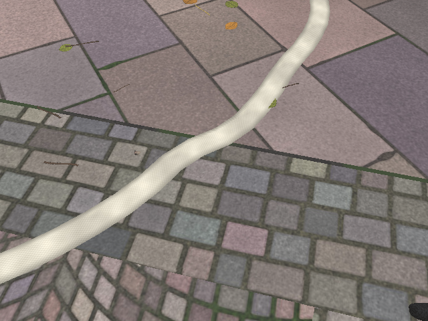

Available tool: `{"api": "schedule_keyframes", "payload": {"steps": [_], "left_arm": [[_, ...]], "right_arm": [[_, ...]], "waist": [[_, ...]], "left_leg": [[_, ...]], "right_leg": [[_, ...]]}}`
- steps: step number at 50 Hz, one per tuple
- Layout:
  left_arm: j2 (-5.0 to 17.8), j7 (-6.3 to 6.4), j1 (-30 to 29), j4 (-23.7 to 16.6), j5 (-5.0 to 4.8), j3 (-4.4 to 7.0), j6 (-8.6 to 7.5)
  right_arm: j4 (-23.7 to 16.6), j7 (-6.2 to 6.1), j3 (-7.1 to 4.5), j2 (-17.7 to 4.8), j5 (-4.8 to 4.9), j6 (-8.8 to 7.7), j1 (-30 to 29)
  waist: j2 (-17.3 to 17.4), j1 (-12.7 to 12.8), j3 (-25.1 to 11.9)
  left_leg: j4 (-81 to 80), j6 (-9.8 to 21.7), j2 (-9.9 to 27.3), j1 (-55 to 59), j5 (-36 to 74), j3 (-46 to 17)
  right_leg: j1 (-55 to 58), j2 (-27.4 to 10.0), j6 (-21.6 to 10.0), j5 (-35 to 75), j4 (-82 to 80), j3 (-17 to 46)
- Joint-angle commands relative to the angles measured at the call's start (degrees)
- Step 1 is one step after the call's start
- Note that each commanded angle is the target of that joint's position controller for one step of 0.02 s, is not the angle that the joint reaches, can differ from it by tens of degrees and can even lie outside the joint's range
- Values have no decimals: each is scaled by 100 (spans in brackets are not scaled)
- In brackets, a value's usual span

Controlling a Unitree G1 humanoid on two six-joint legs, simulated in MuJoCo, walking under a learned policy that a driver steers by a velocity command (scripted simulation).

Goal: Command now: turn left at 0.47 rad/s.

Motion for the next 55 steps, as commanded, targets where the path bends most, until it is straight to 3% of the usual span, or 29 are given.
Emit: {"api": "schedule_keyframes", "payload": {"steps": [1,2,3,4,6,11,14,17,18,19,20,21,22,26,27,29,31,33,37,38,40,41,42,43,44,45,48,52,55], "left_arm": [[747,-45,-38,-489,144,175,-133],[1188,-5,-122,-546,231,247,-62],[1103,22,-7,-598,274,265,-84],[857,71,-140,-708,184,200,-82],[572,129,-266,-772,1,75,-31],[472,137,130,-664,35,-13,104],[707,116,442,-583,20,47,167],[608,103,564,-495,-107,-13,150],[529,84,699,-454,-89,-47,85],[349,25,715,-523,61,-111,-22],[69,-20,745,-535,96,-175,-107],[201,-29,401,-527,162,-171,-126],[261,-40,229,-521,144,-142,-120],[201,4,320,-440,81,-136,-25],[197,13,465,-355,53,-128,-17],[291,-20,147,-499,-136,-57,-83],[391,-74,-314,-788,-338,0,-253],[297,-144,-168,-763,-279,-17,-419],[181,-297,128,-591,-139,-101,-524],[196,-403,347,-604,289,-77,-232],[460,-311,1657,-178,228,57,-87],[745,-238,2833,100,257,155,-152],[1419,-168,3538,68,379,210,-248],[1368,-144,2646,-165,323,177,-228],[1177,-139,1864,-323,252,144,-218],[935,-158,1550,-379,203,96,-257],[581,-133,1569,-247,172,-40,-377],[339,-173,2398,110,24,-85,-455],[427,-152,2386,162,38,-78,-484]], "right_arm": [[-317,31,-43,-394,-10,-37,405],[-389,49,-40,-405,10,-83,678],[-440,64,-179,-869,-67,-195,424],[-289,72,-253,-1099,-21,-212,346],[-71,59,-162,-746,-44,-109,382],[-110,98,124,-88,5,-158,72],[-23,104,127,-128,67,-191,36],[296,96,101,-146,26,-223,451],[268,78,97,-280,-42,-234,476],[214,33,57,-576,-130,-229,535],[380,78,59,-515,-182,-234,400],[287,139,148,-101,-182,-277,248],[326,162,192,19,-219,-307,285],[422,142,193,-94,-155,-424,466],[485,120,149,-204,-117,-404,729],[557,123,-4,-730,-19,-386,1273],[640,93,-26,-844,44,-566,1369],[615,103,51,-558,77,-737,1211],[479,217,5,-676,142,-732,811],[689,305,-73,-865,-285,-700,887],[704,323,-27,-601,-286,-682,706],[660,321,61,-312,-331,-708,439],[237,278,268,441,-267,-800,-1],[86,267,261,301,-178,-824,265],[144,295,208,21,-200,-797,208],[289,376,175,-204,-300,-784,293],[554,569,192,-184,-363,-618,501],[406,572,247,-144,-308,-530,-345],[197,617,324,-30,-233,-557,-989]], "waist": [[-29,-164,-879],[-1565,-433,-596],[-1736,-216,-557],[-1057,-187,-495],[-575,-158,-341],[-1016,93,-444],[-1334,286,-545],[-1108,68,-548],[-895,91,-661],[-144,210,-908],[856,403,-909],[645,182,-735],[455,105,-572],[368,122,-110],[458,31,-317],[1034,-303,283],[1175,-379,1014],[782,-238,758],[786,-80,62],[820,83,-44],[172,697,-81],[-750,1341,-313],[-2362,1517,-576],[-1786,901,-302],[-833,397,179],[-341,199,117],[-666,26,157],[-171,286,592],[-409,341,589]], "left_leg": [[414,388,908,203,-892,-783],[1603,9,-116,-624,-2669,331],[2991,-285,193,-1043,-2781,506],[3589,-357,393,-1034,-2313,418],[4029,-527,432,-1060,-1778,575],[2192,-667,872,-594,-1610,1277],[783,-641,987,120,-1714,1631],[-1112,-368,937,1121,-206,1693],[-1167,-188,1212,1626,261,1338],[-767,43,1807,2140,1505,810],[-601,358,1932,1557,982,704],[-744,365,1789,1149,181,723],[-800,242,1649,949,-254,810],[-753,74,1478,494,-379,935],[-874,183,1440,650,-1522,894],[-1867,852,2287,708,-4437,-584],[-2509,1402,3137,819,-4569,-1926],[-2307,1276,3077,1675,-3521,-1580],[-2113,846,2235,795,-1944,219],[-2091,803,1948,396,-2337,583],[-1031,719,1673,-684,-2331,871],[1011,596,1228,-1445,-1624,1370],[3418,417,607,-2602,-2531,1417],[4258,498,477,-3427,-1902,624],[4447,496,1122,-3696,-1082,814],[4079,402,1471,-3187,-607,1110],[3588,92,1707,-2363,-17,1471],[2852,-8,1719,-2942,573,1797],[1735,-51,1619,-2636,1078,2006]], "right_leg": [[1156,-1037,-498,902,-1278,743],[1243,-2049,-1325,2038,-1566,1921],[878,-2697,-1981,1747,-1777,2955],[776,-2411,-1845,1306,-1620,2438],[806,-1734,-1368,934,-1479,1535],[1306,-1194,-1259,1074,-1419,670],[1373,-1352,-1373,1353,-1303,797],[1111,-1295,-1136,1684,-1016,749],[790,-1250,-856,1487,-946,697],[365,-955,-549,1075,-497,301],[477,-493,-246,145,-584,-302],[759,-481,-45,218,-535,-338],[788,-454,-31,328,-508,-345],[807,-481,-131,564,-463,-289],[710,-226,-146,-411,-163,-593],[-599,13,-210,-1568,958,-1013],[-1939,-535,-519,-1602,2107,-411],[-2635,-869,-660,-1140,2184,-220],[-325,-538,-467,-385,628,-892],[524,-228,-354,-430,242,-1328],[2306,75,-249,-337,11,-1626],[3349,-479,-341,-1007,-316,-825],[3472,-2144,-658,-3620,-1685,2122],[2868,-2618,-1163,-4736,-2810,4494],[2471,-2771,-1269,-4507,-2630,3974],[2006,-2401,-1152,-3708,-2405,3063],[1263,-1591,-1029,-2470,-2756,1519],[1696,-1301,-1095,-916,-3045,531],[1835,-1318,-1184,-145,-3293,220]]}}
